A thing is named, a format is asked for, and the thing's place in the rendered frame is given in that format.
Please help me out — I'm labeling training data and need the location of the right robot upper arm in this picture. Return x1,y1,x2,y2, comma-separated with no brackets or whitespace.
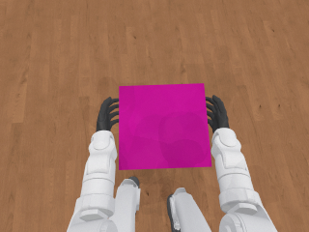
219,212,277,232

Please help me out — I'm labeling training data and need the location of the left robot forearm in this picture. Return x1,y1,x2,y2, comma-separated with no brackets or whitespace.
67,130,118,232

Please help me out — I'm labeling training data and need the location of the right robot hand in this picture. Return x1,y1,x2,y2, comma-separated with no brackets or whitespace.
205,95,230,133

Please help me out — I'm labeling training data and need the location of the right robot forearm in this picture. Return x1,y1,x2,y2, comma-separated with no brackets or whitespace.
211,128,274,225

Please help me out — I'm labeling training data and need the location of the left robot foot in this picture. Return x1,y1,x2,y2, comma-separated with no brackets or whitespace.
128,176,140,214

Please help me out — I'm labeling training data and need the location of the carton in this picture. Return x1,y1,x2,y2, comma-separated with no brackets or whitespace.
119,83,212,170

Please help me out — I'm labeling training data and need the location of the left robot hand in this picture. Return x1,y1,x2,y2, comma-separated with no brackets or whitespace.
96,97,120,131

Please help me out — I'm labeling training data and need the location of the right robot thigh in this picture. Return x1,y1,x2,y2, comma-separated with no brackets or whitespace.
169,192,211,232

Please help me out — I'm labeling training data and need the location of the left robot upper arm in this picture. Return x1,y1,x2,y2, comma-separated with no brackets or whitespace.
68,218,118,232

